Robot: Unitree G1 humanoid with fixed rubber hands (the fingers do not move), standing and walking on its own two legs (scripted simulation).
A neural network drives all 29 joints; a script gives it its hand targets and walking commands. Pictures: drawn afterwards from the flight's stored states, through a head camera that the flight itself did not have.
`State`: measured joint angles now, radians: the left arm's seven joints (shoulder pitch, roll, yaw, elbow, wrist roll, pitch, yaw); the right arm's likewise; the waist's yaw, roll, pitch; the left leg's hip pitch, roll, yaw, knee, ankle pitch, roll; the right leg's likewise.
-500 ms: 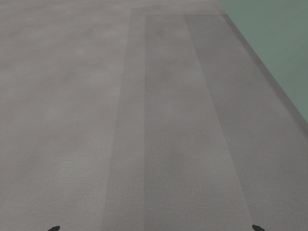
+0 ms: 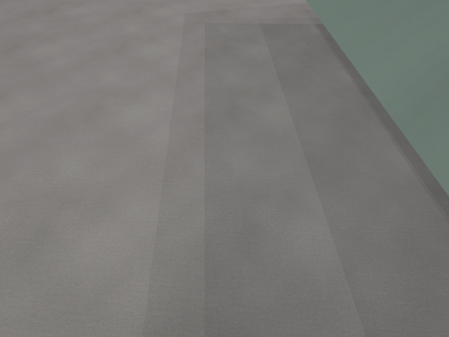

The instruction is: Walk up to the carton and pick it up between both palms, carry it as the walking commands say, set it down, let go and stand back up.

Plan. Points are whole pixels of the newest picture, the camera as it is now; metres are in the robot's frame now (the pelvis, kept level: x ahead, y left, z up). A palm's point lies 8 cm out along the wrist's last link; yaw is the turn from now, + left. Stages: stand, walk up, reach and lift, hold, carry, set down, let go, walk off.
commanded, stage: stand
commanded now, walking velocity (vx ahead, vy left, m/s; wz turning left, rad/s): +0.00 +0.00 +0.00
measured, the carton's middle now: out of the picture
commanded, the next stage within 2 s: walk up in 0.88 s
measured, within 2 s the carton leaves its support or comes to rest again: neither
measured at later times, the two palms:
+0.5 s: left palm out of the picture +0.08 +0.31 -0.12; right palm out of the picture +0.10 -0.29 -0.11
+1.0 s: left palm out of the picture +0.09 +0.31 -0.12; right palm out of the picture +0.10 -0.29 -0.11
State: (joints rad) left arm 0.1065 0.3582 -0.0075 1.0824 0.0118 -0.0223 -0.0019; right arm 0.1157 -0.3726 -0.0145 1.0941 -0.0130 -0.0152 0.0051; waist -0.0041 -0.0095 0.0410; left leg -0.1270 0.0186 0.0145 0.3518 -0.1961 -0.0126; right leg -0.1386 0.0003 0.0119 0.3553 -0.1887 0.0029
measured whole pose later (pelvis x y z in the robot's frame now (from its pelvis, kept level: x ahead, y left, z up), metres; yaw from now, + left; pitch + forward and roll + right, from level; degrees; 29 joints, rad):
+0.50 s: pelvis +0.01 +0.01 +0.00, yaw +0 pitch -2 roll +0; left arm 0.12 0.37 -0.01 1.09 0.01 -0.01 0.00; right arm 0.09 -0.36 -0.01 1.09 -0.01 -0.02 0.01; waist 0.00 -0.01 0.04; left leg -0.11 0.01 0.02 0.34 -0.20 0.00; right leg -0.12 -0.01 0.02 0.34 -0.19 0.02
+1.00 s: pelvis +0.01 +0.01 +0.00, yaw +0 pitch -2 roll +0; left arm 0.11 0.36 -0.01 1.07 0.01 -0.01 0.01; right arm 0.09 -0.36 -0.01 1.09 -0.01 -0.02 0.01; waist -0.01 -0.01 0.04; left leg -0.10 0.00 0.02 0.33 -0.21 0.01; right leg -0.11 -0.02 0.02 0.33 -0.19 0.02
